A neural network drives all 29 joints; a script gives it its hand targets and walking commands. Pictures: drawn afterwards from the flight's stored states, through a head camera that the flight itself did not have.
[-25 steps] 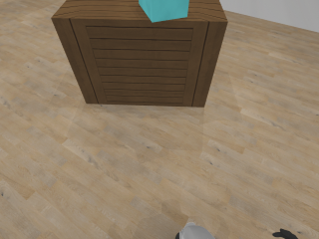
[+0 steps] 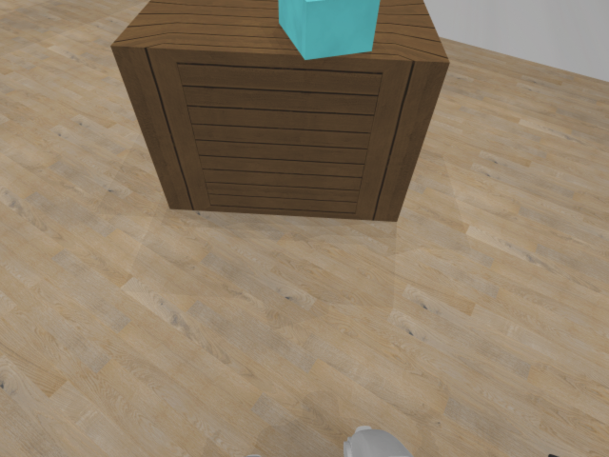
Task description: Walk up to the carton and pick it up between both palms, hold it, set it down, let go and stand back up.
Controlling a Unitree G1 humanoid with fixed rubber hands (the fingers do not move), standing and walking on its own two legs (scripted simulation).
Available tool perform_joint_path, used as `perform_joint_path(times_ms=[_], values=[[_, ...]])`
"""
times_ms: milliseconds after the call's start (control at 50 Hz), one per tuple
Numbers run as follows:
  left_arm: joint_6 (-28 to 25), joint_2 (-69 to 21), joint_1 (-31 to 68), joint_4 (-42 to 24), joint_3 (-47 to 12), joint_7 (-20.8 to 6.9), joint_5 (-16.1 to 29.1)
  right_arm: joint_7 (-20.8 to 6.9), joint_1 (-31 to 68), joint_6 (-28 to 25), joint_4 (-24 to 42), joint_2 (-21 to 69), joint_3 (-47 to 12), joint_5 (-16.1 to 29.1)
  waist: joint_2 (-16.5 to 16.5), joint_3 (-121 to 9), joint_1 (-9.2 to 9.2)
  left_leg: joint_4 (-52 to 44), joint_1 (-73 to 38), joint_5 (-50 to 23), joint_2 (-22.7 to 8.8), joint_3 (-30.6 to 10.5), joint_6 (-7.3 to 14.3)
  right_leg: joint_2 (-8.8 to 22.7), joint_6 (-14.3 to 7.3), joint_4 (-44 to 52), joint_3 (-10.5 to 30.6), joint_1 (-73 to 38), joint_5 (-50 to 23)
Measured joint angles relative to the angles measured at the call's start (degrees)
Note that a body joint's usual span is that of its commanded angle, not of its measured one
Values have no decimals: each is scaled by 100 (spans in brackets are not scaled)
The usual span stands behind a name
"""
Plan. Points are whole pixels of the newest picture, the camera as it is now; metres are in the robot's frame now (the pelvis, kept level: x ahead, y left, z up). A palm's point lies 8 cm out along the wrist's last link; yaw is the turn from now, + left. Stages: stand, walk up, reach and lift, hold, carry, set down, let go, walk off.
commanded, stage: walk up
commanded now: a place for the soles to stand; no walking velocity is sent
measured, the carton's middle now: (324, 10) +1.30 -0.08 +0.04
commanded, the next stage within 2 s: none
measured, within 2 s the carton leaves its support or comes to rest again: neither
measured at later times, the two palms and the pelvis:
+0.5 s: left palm (115, 446) +0.17 +0.26 -0.08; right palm (591, 424) +0.18 -0.37 -0.07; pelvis +0.10 -0.05 +0.00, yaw +0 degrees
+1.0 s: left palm (149, 361) +0.29 +0.25 -0.10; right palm (567, 363) +0.26 -0.38 -0.07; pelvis +0.20 -0.05 -0.01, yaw +0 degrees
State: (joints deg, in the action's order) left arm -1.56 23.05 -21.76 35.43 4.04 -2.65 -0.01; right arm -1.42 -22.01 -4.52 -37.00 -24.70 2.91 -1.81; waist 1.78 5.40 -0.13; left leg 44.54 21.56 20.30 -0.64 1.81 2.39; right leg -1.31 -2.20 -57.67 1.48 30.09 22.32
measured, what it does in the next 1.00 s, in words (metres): walks ahead: right foot, then left foot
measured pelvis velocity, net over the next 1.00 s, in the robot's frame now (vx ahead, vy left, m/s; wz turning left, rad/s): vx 0.20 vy -0.05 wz -0.01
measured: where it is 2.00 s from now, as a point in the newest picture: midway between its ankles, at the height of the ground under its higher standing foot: (328, 401)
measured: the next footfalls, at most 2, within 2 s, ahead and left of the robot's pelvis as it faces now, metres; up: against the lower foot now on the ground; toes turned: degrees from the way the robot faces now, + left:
right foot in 0.32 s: +0.20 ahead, -0.16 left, +0.00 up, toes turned +0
left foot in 0.66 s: +0.21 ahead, +0.09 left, +0.00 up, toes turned +3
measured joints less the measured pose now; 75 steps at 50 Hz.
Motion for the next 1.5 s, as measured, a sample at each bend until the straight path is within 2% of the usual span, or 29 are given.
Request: perform_joint_path(times_ms=[80,180,300,340,360,420,460,540,660,700,760,800,900,980,1000,1040,1060,1120,1180,1280,1400,1420,1440,1500], values=[[0,92,7,-2,40,1,0,19,-7,-35,-2,128,-1,0,190,-4,-13,-180,-98,-6,2,4,0,12,0,-249,222,265,-57],[0,140,6,-3,109,0,0,19,-7,-71,-3,134,-1,0,315,-23,-11,-184,-200,146,3,6,0,122,0,-141,246,298,-101],[-3,143,6,-6,110,0,1,19,-8,-94,-3,69,-1,-1,319,-53,-8,-106,-200,390,4,12,0,296,1,1071,89,140,-99],[-45,135,6,-3,86,-1,0,19,12,-90,-7,-2,0,-1,211,-23,-3,161,-206,593,-88,-3,0,242,54,1444,8,-28,-794],[-95,133,6,-2,66,-1,0,20,32,-72,-9,-28,-1,-1,94,30,-1,456,-184,651,-213,-17,0,162,94,1341,-72,-97,-873],[-135,134,6,0,52,-1,0,20,46,0,-8,44,-2,-1,35,41,46,1632,21,758,-194,-25,0,122,93,1119,-135,-376,-514],[-135,133,6,-1,17,-1,0,20,73,3,-4,35,-1,-1,5,41,88,1954,97,774,-187,-32,0,121,43,1144,-125,-601,-385],[-134,133,8,-1,-13,0,0,4,145,3,-3,-106,1,0,-99,43,96,1780,231,617,-189,-35,0,119,39,1166,-94,-786,-265],[-134,132,8,-1,-7,0,0,-20,144,-25,1,-186,4,0,-162,43,92,415,204,583,-191,-41,0,117,39,1124,-146,-761,-64],[-85,138,11,6,17,0,0,-6,132,-136,-1,-136,6,0,-29,65,90,303,184,149,-117,35,-71,149,38,718,-6,-625,143],[-43,139,14,2,-26,0,0,33,51,-178,-4,-12,6,0,73,30,36,357,131,315,-107,52,-133,35,39,-364,117,-224,256],[-43,153,39,0,-25,0,0,49,33,-178,-3,46,6,0,151,28,-6,292,67,365,-107,55,-133,36,39,-652,151,12,261],[-42,162,103,-2,-14,0,0,71,21,-178,-3,62,5,0,283,23,-68,279,-87,553,-114,58,-133,104,39,-467,149,310,276],[-42,164,197,-3,-3,0,0,73,20,-178,-3,1,5,0,297,-1,-74,345,-169,762,-113,61,-133,206,39,270,47,313,279],[-49,165,212,-4,7,0,1,73,20,-177,-2,-20,5,0,295,-3,-73,389,-169,826,-115,62,-133,217,39,548,19,285,279],[-89,154,211,-3,-6,-1,0,73,34,-161,-8,-88,5,-1,173,47,-75,627,-171,960,-228,49,-133,162,39,802,-86,184,-459],[-122,153,211,-2,-15,0,0,74,41,-128,-10,-102,4,-1,69,116,-69,939,-140,876,-350,43,-133,93,27,728,-174,87,-476],[-140,153,194,7,-20,-1,0,74,48,-8,-8,-8,-4,13,53,130,23,2174,64,852,-271,42,-133,73,-44,651,-200,-280,-134],[-139,153,196,5,-60,0,0,74,125,4,-2,-23,-5,13,-27,130,74,2513,190,711,-252,35,-133,72,-61,883,-201,-695,-78],[-139,151,197,6,-45,0,0,74,224,4,-1,-132,-5,14,-160,132,73,1963,314,386,-254,29,-133,70,-64,1122,-188,-970,-42],[-139,150,197,5,-39,0,0,75,223,-11,1,-120,-6,14,-175,133,71,489,308,578,-255,27,-133,65,-63,1122,-248,-970,118],[-137,150,197,7,-37,0,0,75,223,-53,3,-112,-6,14,-162,134,75,178,276,353,-249,27,-133,66,-63,1072,-257,-945,164],[-121,150,199,10,-23,1,0,81,223,-116,2,-86,-5,14,-101,142,75,92,269,-115,-220,52,-140,90,-64,943,-218,-893,218],[-49,149,201,11,-66,-1,0,118,172,-204,-4,11,-5,14,42,127,21,263,234,3,-196,99,-186,49,-64,-129,-48,-507,372]])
